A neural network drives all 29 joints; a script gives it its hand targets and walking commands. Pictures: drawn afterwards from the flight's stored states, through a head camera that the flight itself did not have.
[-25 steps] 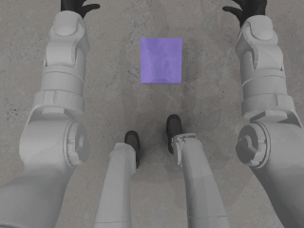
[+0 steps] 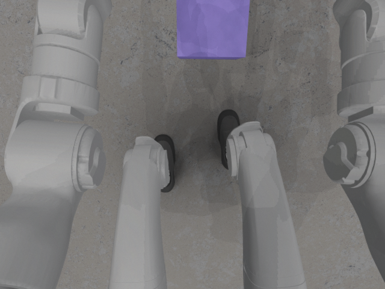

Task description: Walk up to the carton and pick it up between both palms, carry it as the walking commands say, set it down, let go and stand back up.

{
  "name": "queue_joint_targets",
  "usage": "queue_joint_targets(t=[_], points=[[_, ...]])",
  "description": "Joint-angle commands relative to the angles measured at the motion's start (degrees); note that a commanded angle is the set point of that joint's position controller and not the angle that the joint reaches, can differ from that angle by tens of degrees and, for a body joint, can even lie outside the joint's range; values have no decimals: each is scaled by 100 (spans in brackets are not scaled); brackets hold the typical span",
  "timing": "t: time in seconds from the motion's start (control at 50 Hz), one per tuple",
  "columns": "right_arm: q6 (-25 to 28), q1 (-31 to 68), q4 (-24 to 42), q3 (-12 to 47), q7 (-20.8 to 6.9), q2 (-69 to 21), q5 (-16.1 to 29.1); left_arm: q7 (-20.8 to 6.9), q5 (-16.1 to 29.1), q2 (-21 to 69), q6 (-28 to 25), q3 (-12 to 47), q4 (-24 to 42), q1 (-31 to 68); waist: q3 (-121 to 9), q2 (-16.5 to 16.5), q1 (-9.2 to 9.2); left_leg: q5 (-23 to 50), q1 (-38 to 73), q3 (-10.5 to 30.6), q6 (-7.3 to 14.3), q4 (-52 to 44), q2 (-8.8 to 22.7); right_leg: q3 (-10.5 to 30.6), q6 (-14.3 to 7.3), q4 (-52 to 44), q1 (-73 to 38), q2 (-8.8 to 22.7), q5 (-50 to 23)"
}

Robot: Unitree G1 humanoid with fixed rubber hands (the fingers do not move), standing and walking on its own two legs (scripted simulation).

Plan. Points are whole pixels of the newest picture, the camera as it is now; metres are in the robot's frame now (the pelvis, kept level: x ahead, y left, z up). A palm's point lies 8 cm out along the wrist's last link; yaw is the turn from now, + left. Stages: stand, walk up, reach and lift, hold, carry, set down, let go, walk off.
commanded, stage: reach and lift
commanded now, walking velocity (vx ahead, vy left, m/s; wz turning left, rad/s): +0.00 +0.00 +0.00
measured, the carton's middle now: (210, 21) +0.54 -0.08 -0.49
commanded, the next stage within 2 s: none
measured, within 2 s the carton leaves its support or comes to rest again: neither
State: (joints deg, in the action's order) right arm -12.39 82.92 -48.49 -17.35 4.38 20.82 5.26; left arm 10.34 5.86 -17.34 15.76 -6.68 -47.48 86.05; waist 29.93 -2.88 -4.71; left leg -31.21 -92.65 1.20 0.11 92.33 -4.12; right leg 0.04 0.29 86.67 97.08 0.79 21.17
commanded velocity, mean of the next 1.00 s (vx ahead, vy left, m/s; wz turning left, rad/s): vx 0.00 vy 0.00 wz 0.00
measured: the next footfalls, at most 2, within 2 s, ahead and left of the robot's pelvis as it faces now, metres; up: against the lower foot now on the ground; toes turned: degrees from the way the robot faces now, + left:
none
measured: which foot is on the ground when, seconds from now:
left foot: down 0.00-1.00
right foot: down 0.00-1.00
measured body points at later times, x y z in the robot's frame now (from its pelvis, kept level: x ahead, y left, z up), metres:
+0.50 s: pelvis -0.02 -0.01 -0.14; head +0.37 -0.05 +0.08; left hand +0.60 +0.08 -0.29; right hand +0.55 -0.24 -0.31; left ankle +0.08 +0.11 -0.52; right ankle +0.14 -0.12 -0.52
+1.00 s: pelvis +0.01 -0.01 -0.20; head +0.40 -0.01 +0.01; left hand +0.58 +0.09 -0.42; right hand +0.55 -0.24 -0.41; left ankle +0.08 +0.11 -0.52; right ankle +0.14 -0.12 -0.52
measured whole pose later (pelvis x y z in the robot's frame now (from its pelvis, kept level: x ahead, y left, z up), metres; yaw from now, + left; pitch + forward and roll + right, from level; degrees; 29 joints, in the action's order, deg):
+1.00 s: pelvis +0.01 -0.01 -0.20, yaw +0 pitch +34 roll -2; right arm -1.4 91.0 -74.5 -11.0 4.1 22.3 12.1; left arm 6.0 10.4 -19.3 5.4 2.1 -67.0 91.4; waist 29.8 -0.1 -4.1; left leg -42.2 -124.8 2.3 -1.7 133.2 -5.2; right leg -2.8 -1.6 125.6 130.6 2.7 28.9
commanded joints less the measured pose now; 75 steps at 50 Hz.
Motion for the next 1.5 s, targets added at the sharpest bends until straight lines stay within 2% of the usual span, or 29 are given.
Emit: queue_joint_targets(t=[0.0,0.06,0.1,0.12,0.2,0.24,0.34,0.36,0.38,0.42,0.44,0.46,0.58,0.6,0.66,0.72,0.78,1.0,1.02,1.1,1.12,1.14,1.2,1.3,1.36,1.38,1.4,1.42,1.48], points=[[78,2133,600,162,148,883,158,41,203,-778,-142,-23,1005,2454,-11883,79,-307,1630,2375,-412,-272,-535,-326,-288,59,84,-4755,-413,-1966],[44,2443,-74,194,259,1007,64,84,165,-759,12,61,-259,2409,-10814,-17,-351,937,1693,-317,-251,-398,-181,-475,73,402,-3891,-399,-1296],[25,2713,704,577,339,830,398,135,337,-1120,-41,184,562,2675,-12103,367,-178,1297,1858,-416,-164,-61,-173,-366,96,694,-4807,-370,-1850],[-19,2222,-427,497,333,803,266,78,269,-827,-11,106,-733,2175,-10799,427,-350,764,1012,-485,-138,-6,-192,-424,105,655,-4081,-379,-1261],[176,2905,605,279,453,958,304,-23,432,-920,-180,166,198,2911,-11311,244,-425,827,1259,-389,-71,381,-153,-255,22,948,-3990,-372,-1138],[83,2796,-162,614,439,764,354,-2,335,-1152,-180,10,-2,3040,-10789,162,-56,645,1051,-450,-117,452,-130,-280,22,1172,-3775,-302,-1013],[159,2809,-271,695,464,620,503,-74,356,-1033,-271,108,-462,2699,-10158,195,83,503,283,-507,-24,745,-109,-235,100,1571,-3572,-325,-1018],[233,2876,-235,722,447,648,572,-76,517,-912,-322,350,-196,3148,-10369,229,-230,592,377,-444,-81,1026,-56,-290,45,1752,-3431,-315,-1184],[237,2719,-456,831,459,615,646,-58,432,-1136,-385,285,-211,3079,-10314,-23,-28,693,409,-530,-102,1143,-61,-158,36,1846,-3352,-284,-1158],[382,2787,-388,528,485,925,468,-120,586,-751,-435,400,-433,2823,-10110,242,-423,578,52,-401,-116,1240,-59,-256,27,1994,-3389,-287,-1345],[468,2839,-282,706,500,978,537,-76,582,-974,-484,227,-330,2969,-10438,110,-215,804,123,-484,-170,1459,1,-209,32,2169,-3602,-226,-1489],[459,3127,47,686,505,930,590,-117,760,-842,-427,490,-480,2867,-10322,502,-394,633,-61,-384,-71,1388,-58,-305,54,2162,-3613,-271,-1494],[607,2222,-980,828,341,589,578,-166,361,-1198,-735,91,-945,2287,-9000,227,151,717,-823,-473,-111,1784,-36,-104,111,2622,-3028,-260,-1817],[749,2562,-601,766,310,606,602,-198,415,-770,-812,328,-460,2645,-9133,175,-94,878,-703,-421,-154,1846,-35,-92,78,2649,-2999,-245,-1961],[809,2705,-166,930,404,787,782,-159,506,-969,-899,352,-147,2746,-9810,209,-4,1382,-729,-504,-189,2197,-15,40,64,2913,-3503,-257,-2613],[870,2480,-803,759,313,764,654,-207,415,-1097,-929,347,-951,2253,-8487,382,-112,802,-1101,-295,-92,2167,5,-47,130,3031,-2554,-226,-1938],[1044,2173,-1173,665,239,970,656,-291,539,-518,-962,813,-1002,2427,-8236,-372,-522,1073,-796,-279,-273,2421,40,-185,40,3164,-1941,-163,-2049],[1355,1937,-2273,319,-92,781,585,-396,216,-862,-1339,710,-1225,2335,-6631,-873,-363,1601,-1291,-82,-373,2817,94,-5,-16,3580,-638,-153,-2216],[1362,1717,-2326,225,-121,815,467,-433,433,-589,-1310,905,-991,2541,-6597,-719,-749,1759,-972,83,-360,2649,123,-62,-27,3550,-550,-113,-2162],[1409,1889,-2200,567,-236,496,615,-442,361,-371,-1333,879,-1188,2263,-6297,-700,-410,1925,-931,121,-337,2830,77,-13,-119,3565,-209,-122,-2033],[1439,1769,-2313,486,-235,604,610,-510,486,4,-1285,1098,-1393,2141,-6455,-826,-671,1926,-906,73,-362,2828,89,4,-128,3520,-655,-112,-2243],[1418,1783,-2362,669,-257,441,751,-497,393,-192,-1317,946,-1314,2054,-6295,-811,-337,1804,-1096,32,-371,2780,67,-13,-113,3561,-250,-80,-2096],[1426,1820,-2177,481,-245,342,630,-461,330,-355,-1385,813,-1138,2276,-6323,-511,-532,1783,-1011,75,-242,2805,66,-95,-44,3609,-252,-159,-2040],[1440,1965,-2183,484,-255,281,709,-484,207,-220,-1343,867,-943,2187,-6354,-702,-231,1748,-1121,-39,-278,2800,25,-17,-83,3603,-490,-200,-2087],[1372,1914,-2226,361,-209,244,402,-523,176,-343,-1298,660,-1330,2113,-6030,-323,-488,1576,-1380,41,-217,2760,-19,13,-26,3454,-503,-175,-2031],[1444,1883,-2294,238,-185,664,470,-521,202,-180,-1254,816,-1062,2247,-6228,-729,-580,1443,-1126,55,-328,2731,24,-98,-96,3594,-435,-172,-1898],[1368,2176,-2339,344,-241,355,575,-496,73,-265,-1225,737,-1227,2209,-6090,-865,-202,1522,-1172,-30,-356,2768,-3,18,-103,3496,-532,-158,-1980],[1389,2114,-2515,341,-213,520,406,-531,256,77,-1195,861,-1178,2441,-5966,-593,-630,1194,-1374,27,-310,2721,3,-47,-137,3489,-380,-160,-1719],[1341,2248,-2399,444,-268,-67,494,-586,82,-16,-1259,768,-972,2514,-5858,-595,-300,1312,-1319,13,-288,2634,-9,3,-66,3457,-440,-186,-1838]])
